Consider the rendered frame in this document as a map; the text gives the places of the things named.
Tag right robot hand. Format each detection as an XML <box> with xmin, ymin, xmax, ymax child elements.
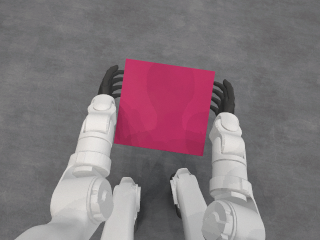
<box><xmin>210</xmin><ymin>79</ymin><xmax>235</xmax><ymax>116</ymax></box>

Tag left robot hand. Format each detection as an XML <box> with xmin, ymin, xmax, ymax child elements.
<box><xmin>97</xmin><ymin>65</ymin><xmax>124</xmax><ymax>99</ymax></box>

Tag carton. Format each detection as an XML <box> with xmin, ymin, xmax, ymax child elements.
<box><xmin>114</xmin><ymin>58</ymin><xmax>215</xmax><ymax>156</ymax></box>

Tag robot left upper arm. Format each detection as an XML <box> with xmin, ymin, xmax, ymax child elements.
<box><xmin>15</xmin><ymin>176</ymin><xmax>114</xmax><ymax>240</ymax></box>

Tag left robot forearm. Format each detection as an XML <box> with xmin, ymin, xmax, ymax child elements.
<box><xmin>50</xmin><ymin>94</ymin><xmax>117</xmax><ymax>215</ymax></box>

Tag robot right foot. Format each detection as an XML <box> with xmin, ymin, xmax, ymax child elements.
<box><xmin>169</xmin><ymin>173</ymin><xmax>182</xmax><ymax>219</ymax></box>

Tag right robot forearm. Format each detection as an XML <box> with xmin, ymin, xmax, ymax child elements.
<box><xmin>209</xmin><ymin>112</ymin><xmax>261</xmax><ymax>218</ymax></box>

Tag right robot thigh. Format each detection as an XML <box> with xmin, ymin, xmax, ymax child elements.
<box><xmin>170</xmin><ymin>173</ymin><xmax>207</xmax><ymax>240</ymax></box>

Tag robot right upper arm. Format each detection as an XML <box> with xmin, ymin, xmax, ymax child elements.
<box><xmin>201</xmin><ymin>199</ymin><xmax>266</xmax><ymax>240</ymax></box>

